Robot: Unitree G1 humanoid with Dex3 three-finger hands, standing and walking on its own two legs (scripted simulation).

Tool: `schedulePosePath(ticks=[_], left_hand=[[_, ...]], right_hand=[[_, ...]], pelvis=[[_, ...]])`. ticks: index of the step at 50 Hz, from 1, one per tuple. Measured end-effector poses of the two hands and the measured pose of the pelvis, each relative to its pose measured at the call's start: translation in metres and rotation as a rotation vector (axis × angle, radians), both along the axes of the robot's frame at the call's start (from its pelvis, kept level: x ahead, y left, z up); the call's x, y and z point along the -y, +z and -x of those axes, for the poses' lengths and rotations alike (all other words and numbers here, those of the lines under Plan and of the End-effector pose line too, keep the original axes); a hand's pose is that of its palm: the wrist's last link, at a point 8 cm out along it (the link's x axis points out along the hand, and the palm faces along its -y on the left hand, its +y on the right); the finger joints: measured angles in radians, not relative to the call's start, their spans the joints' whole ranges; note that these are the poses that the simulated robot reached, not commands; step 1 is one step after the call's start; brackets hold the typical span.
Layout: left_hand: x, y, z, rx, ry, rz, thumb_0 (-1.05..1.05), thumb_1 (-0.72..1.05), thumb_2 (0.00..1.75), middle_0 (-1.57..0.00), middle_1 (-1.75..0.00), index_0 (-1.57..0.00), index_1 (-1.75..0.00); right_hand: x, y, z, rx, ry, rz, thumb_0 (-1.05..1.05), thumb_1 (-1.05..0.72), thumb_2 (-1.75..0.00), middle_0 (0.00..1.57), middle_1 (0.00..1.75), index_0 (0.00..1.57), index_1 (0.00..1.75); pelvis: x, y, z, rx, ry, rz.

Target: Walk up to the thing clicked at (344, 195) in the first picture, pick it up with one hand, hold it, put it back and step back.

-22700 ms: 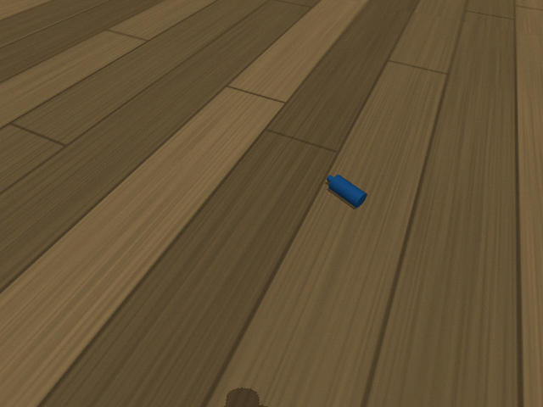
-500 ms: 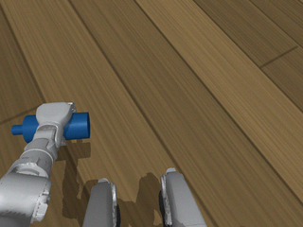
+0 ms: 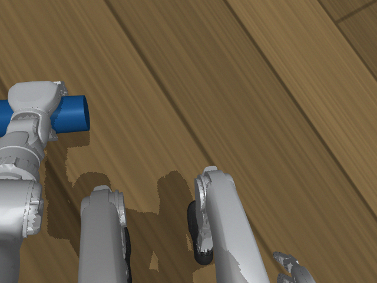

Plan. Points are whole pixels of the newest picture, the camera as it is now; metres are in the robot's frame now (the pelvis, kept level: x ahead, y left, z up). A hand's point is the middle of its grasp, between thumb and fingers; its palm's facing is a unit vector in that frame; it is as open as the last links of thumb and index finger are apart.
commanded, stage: crouch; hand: left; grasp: from above
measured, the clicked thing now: (36, 116) +0.49 +0.26 -0.18
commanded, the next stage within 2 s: lower in 0.84 s
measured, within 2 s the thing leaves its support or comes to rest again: neither
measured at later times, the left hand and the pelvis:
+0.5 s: hand (58, 116) +0.50 +0.23 -0.23, palm faces -0.46 -0.03 -0.89, open 11.0 cm; pelvis -0.01 +0.00 -0.07, yaw -2 degrees
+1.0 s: hand (60, 115) +0.52 +0.23 -0.27, palm faces -0.45 -0.03 -0.89, open 11.0 cm; pelvis -0.01 +0.00 -0.10, yaw -3 degrees
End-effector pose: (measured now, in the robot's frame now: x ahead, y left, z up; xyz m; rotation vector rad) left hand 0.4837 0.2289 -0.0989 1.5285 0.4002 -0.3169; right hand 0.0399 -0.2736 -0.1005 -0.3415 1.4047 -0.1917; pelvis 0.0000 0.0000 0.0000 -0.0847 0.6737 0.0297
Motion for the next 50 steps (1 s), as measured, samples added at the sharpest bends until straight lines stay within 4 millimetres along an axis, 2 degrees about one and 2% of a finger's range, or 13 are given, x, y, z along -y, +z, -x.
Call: schedulePosePath(ticks=[6, 12, 28, 37, 50], left_hand=[[-0.001, -0.023, -0.007, -0.012, 0.009, 0.004, -0.01, -0.10, 0.50, -0.63, -0.57, -0.66, -0.52], [0.000, -0.040, -0.014, -0.020, 0.006, 0.004, -0.01, -0.11, 0.51, -0.63, -0.58, -0.66, -0.53], [0.001, -0.080, -0.025, -0.020, -0.004, 0.010, -0.01, -0.12, 0.54, -0.60, -0.63, -0.63, -0.58], [-0.001, -0.095, -0.031, -0.013, 0.000, 0.006, -0.01, -0.13, 0.55, -0.60, -0.64, -0.63, -0.59], [-0.004, -0.109, -0.037, -0.014, 0.002, 0.002, -0.01, -0.13, 0.54, -0.62, -0.62, -0.65, -0.57]], right_hand=[[0.006, -0.012, 0.005, -0.023, 0.010, 0.004, 0.00, -0.91, -0.90, 0.20, 0.30, 0.20, 0.30], [0.009, -0.024, 0.019, -0.063, -0.001, 0.006, 0.00, -0.91, -0.90, 0.20, 0.30, 0.20, 0.30], [-0.004, -0.055, 0.057, -0.138, -0.019, -0.019, 0.00, -0.91, -0.90, 0.20, 0.30, 0.20, 0.30], [-0.010, -0.067, 0.061, -0.142, -0.009, -0.023, 0.00, -0.91, -0.89, 0.20, 0.30, 0.20, 0.30], [-0.010, -0.071, 0.059, -0.152, 0.011, -0.017, 0.00, -0.91, -0.90, 0.20, 0.30, 0.20, 0.30]], pelvis=[[0.002, -0.018, 0.001, 0.004, -0.003, 0.004], [0.003, -0.034, 0.003, 0.008, -0.008, 0.008], [0.001, -0.073, 0.011, 0.038, -0.016, 0.025], [0.000, -0.088, 0.013, 0.047, -0.020, 0.038], [-0.002, -0.097, 0.011, 0.052, -0.022, 0.053]])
